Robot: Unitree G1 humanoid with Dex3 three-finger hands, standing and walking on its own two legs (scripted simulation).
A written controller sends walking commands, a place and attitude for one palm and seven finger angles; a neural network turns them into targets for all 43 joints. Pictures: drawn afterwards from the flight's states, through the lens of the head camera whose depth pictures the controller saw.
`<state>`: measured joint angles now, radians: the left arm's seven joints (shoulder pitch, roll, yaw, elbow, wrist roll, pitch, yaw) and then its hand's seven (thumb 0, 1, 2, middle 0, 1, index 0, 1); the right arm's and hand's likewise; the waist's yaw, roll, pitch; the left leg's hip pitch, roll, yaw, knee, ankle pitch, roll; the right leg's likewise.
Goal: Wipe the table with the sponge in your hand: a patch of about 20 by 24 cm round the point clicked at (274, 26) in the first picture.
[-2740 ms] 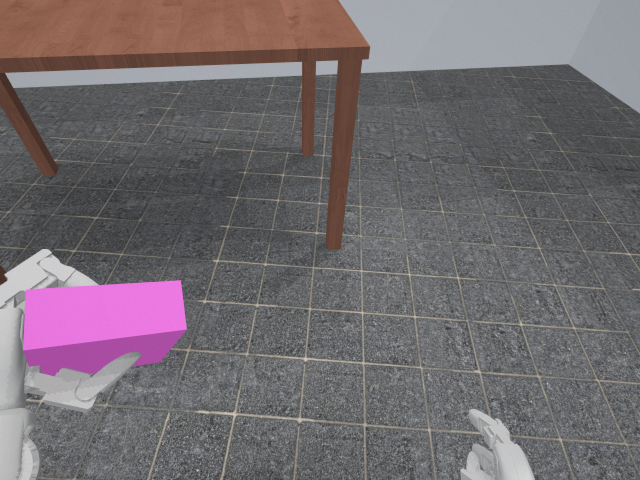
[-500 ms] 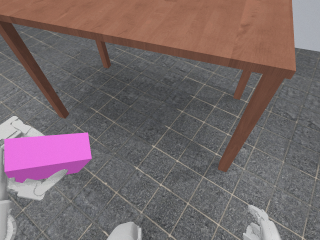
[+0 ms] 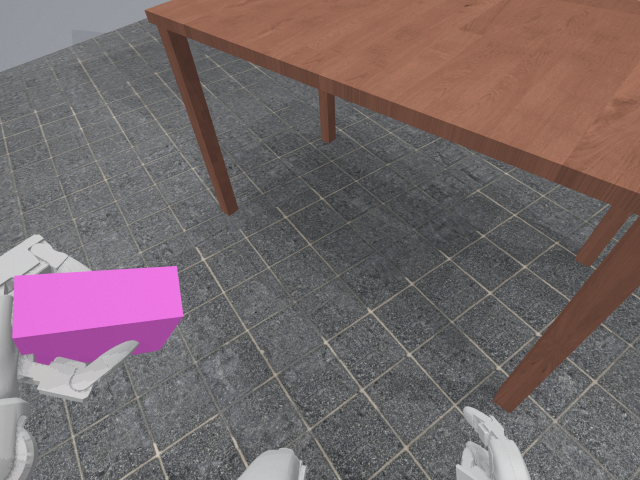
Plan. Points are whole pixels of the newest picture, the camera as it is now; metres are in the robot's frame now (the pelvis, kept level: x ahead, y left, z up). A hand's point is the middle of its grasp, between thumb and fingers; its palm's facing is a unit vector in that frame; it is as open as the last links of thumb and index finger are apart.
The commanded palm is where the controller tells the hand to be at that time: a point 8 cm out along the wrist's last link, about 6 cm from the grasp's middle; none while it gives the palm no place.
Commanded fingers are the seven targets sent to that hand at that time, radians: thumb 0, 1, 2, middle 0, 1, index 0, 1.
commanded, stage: walk to a spot facing it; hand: left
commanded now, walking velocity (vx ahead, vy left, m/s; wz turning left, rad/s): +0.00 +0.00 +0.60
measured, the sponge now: (124, 317) +0.22 +0.21 +0.16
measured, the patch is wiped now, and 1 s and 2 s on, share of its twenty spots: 0.00 0.00 0.00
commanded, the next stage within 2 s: turn to face it in 1.82 s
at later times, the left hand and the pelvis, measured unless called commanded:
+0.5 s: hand out of the picture +0.07 +0.27 +0.19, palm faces +0.61 -0.67 -0.42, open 9.3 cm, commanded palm +0.01 +0.30 +0.19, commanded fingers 0.00 0.10 1.30 -1.20 -1.60 -1.20 -1.60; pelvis -0.05 -0.02 +0.01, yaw +18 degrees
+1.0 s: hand out of the picture -0.03 +0.28 +0.19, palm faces +0.83 -0.40 -0.39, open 9.3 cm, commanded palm -0.10 +0.29 +0.19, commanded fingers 0.00 0.10 1.30 -1.20 -1.60 -1.20 -1.60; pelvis -0.07 -0.03 +0.00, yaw +35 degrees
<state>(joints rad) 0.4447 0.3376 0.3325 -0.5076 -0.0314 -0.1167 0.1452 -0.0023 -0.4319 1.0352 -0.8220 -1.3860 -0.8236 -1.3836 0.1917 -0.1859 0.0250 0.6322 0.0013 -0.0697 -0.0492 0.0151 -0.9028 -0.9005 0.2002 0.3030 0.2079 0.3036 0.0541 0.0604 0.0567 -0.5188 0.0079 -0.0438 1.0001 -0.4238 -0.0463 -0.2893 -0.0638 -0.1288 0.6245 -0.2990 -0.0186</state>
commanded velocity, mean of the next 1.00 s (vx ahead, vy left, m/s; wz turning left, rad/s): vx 0.20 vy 0.00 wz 0.57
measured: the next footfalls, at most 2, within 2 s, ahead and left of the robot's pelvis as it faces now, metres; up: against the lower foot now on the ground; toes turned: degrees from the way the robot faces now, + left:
left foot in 0.28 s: -0.03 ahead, +0.13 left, +0.00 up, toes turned +17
right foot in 0.62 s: +0.03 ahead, -0.13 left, +0.00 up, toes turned +16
